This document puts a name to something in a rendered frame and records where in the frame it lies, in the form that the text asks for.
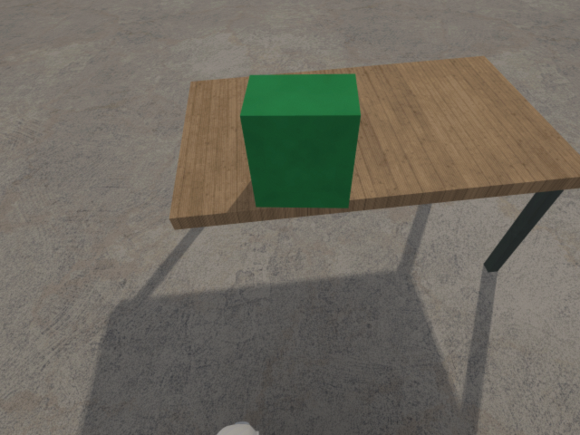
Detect table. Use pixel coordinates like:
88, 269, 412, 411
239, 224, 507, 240
169, 56, 580, 272

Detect carton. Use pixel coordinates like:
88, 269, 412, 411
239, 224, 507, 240
240, 74, 361, 208

